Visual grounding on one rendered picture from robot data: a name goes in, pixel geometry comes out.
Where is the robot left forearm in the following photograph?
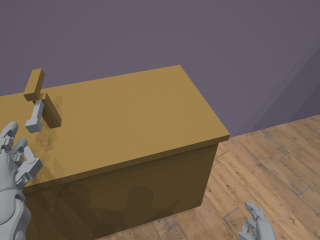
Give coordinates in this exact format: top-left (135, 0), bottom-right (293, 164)
top-left (0, 189), bottom-right (31, 240)

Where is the counter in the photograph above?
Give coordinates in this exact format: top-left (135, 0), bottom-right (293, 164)
top-left (0, 64), bottom-right (230, 240)

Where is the right robot hand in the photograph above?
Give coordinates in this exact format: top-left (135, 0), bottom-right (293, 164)
top-left (239, 201), bottom-right (277, 240)

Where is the tap lever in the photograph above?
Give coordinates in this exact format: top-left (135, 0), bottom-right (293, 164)
top-left (25, 100), bottom-right (44, 134)

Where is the left robot hand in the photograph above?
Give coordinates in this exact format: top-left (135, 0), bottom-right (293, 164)
top-left (0, 121), bottom-right (43, 192)

